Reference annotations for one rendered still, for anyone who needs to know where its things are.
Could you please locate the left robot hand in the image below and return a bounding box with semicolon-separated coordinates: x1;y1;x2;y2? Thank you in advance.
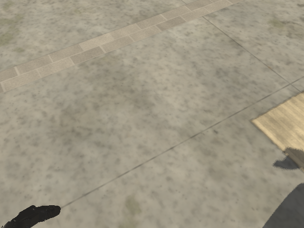
1;205;61;228

